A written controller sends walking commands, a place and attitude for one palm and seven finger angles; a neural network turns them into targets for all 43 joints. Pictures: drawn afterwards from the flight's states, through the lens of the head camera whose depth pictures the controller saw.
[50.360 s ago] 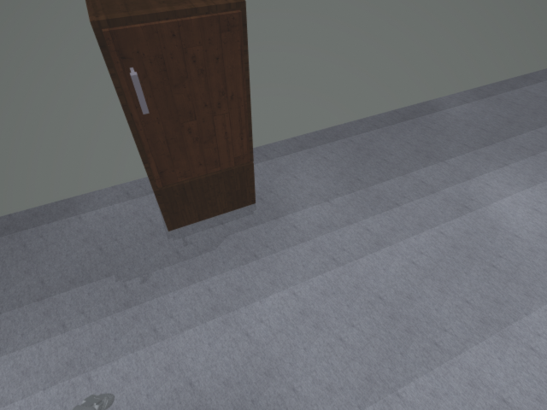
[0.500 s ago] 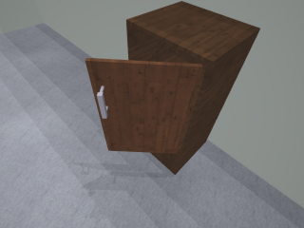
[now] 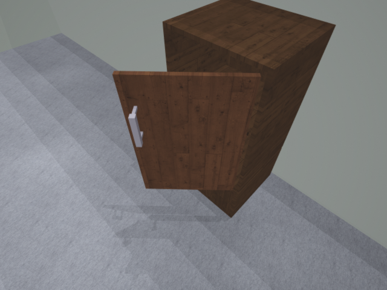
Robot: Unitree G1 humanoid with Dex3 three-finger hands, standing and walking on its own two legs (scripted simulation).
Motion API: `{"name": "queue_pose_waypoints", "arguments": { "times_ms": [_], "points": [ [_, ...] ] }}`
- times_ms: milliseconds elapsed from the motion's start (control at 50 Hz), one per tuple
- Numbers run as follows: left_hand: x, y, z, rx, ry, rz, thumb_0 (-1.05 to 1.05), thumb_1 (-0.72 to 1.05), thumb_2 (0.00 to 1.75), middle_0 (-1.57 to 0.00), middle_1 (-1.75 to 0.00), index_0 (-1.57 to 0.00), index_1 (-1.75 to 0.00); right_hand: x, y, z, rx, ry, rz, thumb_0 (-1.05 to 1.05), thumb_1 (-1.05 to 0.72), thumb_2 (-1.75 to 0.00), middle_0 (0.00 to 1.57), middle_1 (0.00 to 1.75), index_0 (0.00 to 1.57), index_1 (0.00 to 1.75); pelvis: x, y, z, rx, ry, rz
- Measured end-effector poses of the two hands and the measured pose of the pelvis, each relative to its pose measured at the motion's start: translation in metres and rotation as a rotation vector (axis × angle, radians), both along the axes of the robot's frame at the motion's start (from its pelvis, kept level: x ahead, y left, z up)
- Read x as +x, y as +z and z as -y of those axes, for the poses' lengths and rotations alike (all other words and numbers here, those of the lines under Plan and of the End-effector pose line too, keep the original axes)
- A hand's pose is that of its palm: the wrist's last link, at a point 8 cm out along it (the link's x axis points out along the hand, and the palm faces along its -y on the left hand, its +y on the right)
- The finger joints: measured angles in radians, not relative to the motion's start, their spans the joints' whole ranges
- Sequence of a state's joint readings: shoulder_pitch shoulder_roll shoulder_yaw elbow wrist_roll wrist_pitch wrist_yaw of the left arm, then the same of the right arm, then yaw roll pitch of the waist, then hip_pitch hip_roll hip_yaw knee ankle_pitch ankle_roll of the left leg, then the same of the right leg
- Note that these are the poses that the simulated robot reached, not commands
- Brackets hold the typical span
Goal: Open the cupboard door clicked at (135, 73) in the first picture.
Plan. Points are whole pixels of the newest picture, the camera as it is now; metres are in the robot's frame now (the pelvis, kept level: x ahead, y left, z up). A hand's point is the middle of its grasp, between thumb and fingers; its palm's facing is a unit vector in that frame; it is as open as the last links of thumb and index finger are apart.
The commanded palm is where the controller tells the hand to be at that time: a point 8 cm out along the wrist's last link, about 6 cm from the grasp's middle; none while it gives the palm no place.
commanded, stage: look again from close up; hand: left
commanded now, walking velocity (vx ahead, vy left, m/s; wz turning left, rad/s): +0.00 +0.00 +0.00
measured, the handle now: (137, 126) +0.58 +0.21 -0.04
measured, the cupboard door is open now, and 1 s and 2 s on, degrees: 43 43 43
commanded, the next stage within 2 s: raise the hand with hooked fingers in 0.28 s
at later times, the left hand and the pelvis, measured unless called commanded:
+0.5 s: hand out of the picture +0.13 +0.19 -0.09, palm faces +0.22 -0.95 -0.20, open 7.4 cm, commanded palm +0.11 +0.24 -0.07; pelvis +0.00 +0.00 +0.00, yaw +1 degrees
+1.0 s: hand (102, 276) +0.16 +0.19 -0.04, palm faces +0.06 -0.99 -0.10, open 9.8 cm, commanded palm +0.14 +0.25 -0.05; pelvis -0.04 -0.04 -0.11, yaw +2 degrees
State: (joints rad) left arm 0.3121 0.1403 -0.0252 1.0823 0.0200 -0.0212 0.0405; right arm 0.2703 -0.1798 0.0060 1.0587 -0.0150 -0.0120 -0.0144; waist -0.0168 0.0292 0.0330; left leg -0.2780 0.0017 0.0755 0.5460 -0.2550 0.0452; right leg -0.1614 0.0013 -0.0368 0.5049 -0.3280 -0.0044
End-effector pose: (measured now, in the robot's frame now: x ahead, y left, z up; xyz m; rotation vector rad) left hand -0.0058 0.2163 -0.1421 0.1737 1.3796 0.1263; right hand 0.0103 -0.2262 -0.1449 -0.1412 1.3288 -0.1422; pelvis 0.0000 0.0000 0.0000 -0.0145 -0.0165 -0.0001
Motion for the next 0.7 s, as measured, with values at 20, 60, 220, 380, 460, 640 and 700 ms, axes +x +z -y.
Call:
{"name": "queue_pose_waypoints", "arguments": {
  "times_ms": [20, 60, 220, 380, 460, 640, 700],
  "points": [
    [0.002, 0.000, -0.002, 0.004, 0.000, 0.008, 0.00, 0.90, 0.90, -0.20, -0.30, -0.20, -0.30, 0.000, -0.001, -0.001, 0.002, 0.000, 0.002, 0.01, -0.92, -0.90, 0.20, 0.30, 0.20, 0.29, 0.000, 0.000, -0.001, 0.002, -0.001, 0.002],
    [0.007, 0.001, -0.005, 0.010, -0.002, 0.022, 0.00, 0.90, 0.90, -0.20, -0.30, -0.20, -0.30, 0.000, -0.001, -0.002, 0.004, -0.001, 0.005, 0.01, -0.93, -0.90, 0.20, 0.30, 0.20, 0.29, 0.001, 0.000, -0.002, 0.007, -0.004, 0.003],
    [0.021, 0.002, -0.010, 0.011, -0.019, 0.045, 0.00, 0.91, 0.90, -0.20, -0.30, -0.20, -0.30, 0.000, 0.004, -0.003, 0.001, -0.004, -0.001, 0.01, -0.93, -0.90, 0.20, 0.30, 0.20, 0.29, 0.002, 0.002, -0.002, 0.017, -0.013, -0.005],
    [0.023, 0.000, -0.006, -0.005, -0.022, 0.026, 0.00, 0.90, 0.90, -0.20, -0.30, -0.20, -0.30, 0.002, 0.008, 0.001, -0.011, -0.004, -0.016, 0.00, -0.91, -0.90, 0.20, 0.30, 0.20, 0.29, 0.004, 0.004, 0.001, 0.017, -0.017, -0.012],
    [0.071, 0.037, -0.017, 0.037, 0.090, 0.346, 0.01, 0.91, 0.90, -0.21, -0.31, -0.21, -0.30, 0.023, 0.019, 0.008, -0.050, 0.005, 0.147, 0.01, -0.91, -0.90, 0.20, 0.30, 0.20, 0.29, 0.004, 0.001, 0.003, 0.020, -0.005, -0.026],
    [0.196, 0.142, -0.016, -0.019, -0.016, 1.269, 0.01, 0.79, 0.85, -0.21, -0.38, -0.21, -0.38, 0.127, 0.039, 0.038, -0.099, 0.094, 0.630, 0.01, -0.90, -0.90, 0.20, 0.30, 0.20, 0.29, -0.014, -0.030, 0.016, 0.019, 0.020, -0.163],
    [0.185, 0.119, -0.004, -0.126, -0.110, 1.349, 0.00, 0.73, 0.82, -0.21, -0.42, -0.21, -0.42, 0.154, 0.042, 0.049, -0.117, 0.145, 0.727, 0.01, -0.90, -0.90, 0.20, 0.30, 0.20, 0.29, -0.022, -0.051, 0.025, 0.019, 0.013, -0.215]
  ]
}}
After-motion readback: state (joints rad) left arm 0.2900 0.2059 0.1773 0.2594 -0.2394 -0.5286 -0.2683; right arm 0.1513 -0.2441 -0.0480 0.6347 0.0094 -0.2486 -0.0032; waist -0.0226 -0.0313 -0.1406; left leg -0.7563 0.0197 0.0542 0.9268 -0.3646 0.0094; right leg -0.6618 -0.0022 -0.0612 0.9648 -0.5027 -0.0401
